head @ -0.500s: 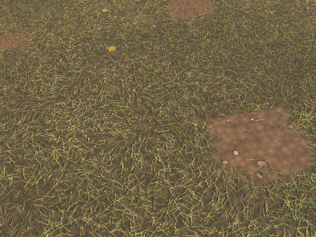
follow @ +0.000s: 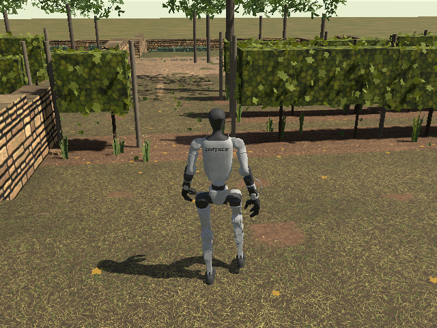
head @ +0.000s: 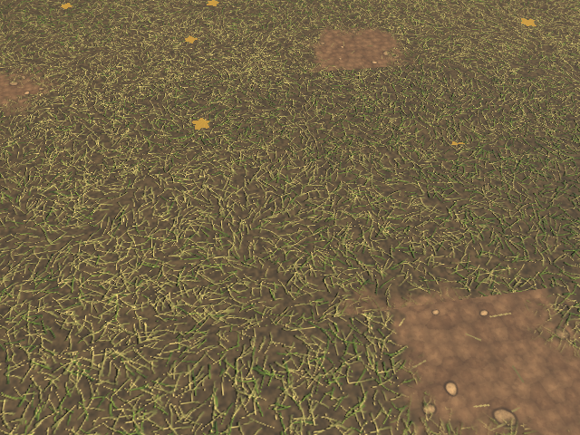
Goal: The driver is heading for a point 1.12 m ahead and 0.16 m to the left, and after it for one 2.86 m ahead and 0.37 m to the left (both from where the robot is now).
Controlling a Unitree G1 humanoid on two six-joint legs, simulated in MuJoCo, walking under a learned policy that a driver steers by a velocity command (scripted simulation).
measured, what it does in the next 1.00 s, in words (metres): walks ahead, turning left: right foot, then left foot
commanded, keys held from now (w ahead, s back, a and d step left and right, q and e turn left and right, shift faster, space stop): w+q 0.48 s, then w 0.28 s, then w+e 0.24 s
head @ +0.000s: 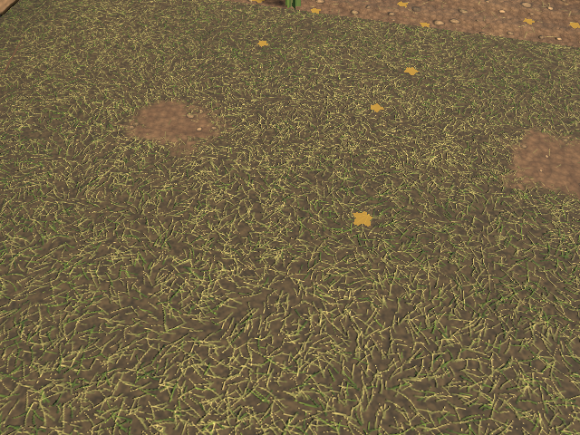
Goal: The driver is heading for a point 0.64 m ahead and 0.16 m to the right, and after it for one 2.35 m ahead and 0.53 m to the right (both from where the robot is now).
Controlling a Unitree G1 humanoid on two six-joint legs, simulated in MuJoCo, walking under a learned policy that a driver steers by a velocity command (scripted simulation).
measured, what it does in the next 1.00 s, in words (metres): goes down, turning right: right foot, then left foot 0.16 m lower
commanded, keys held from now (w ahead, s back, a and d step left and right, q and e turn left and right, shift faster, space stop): w+e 0.56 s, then w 0.22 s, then no key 0.22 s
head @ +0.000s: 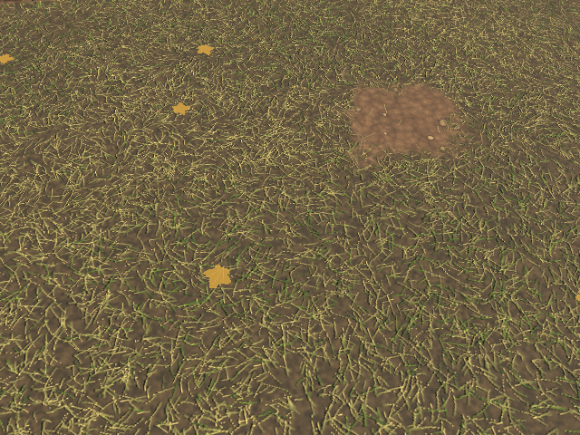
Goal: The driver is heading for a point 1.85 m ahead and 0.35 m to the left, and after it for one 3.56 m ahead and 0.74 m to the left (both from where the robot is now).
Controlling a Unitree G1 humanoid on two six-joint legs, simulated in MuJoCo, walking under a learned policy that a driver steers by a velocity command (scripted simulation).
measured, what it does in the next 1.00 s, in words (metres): steps on the spot: right foot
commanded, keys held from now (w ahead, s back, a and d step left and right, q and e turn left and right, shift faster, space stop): no key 1.00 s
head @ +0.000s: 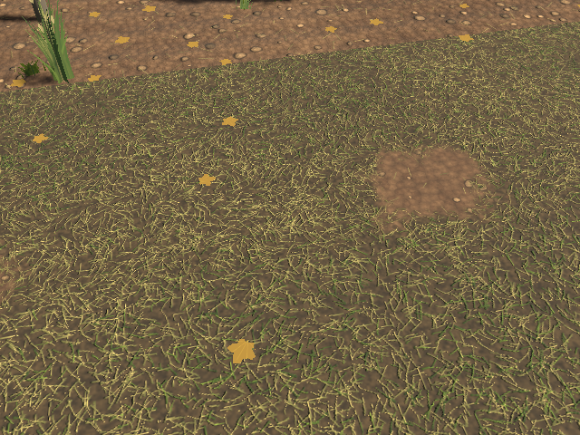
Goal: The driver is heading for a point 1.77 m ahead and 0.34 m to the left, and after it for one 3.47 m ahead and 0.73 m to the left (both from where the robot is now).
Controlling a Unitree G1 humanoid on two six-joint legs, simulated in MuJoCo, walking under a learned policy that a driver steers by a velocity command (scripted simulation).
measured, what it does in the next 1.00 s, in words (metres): walks ahead: right foot, then left foot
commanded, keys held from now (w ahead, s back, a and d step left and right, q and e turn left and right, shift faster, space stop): no key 0.06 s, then w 0.56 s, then w+q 0.38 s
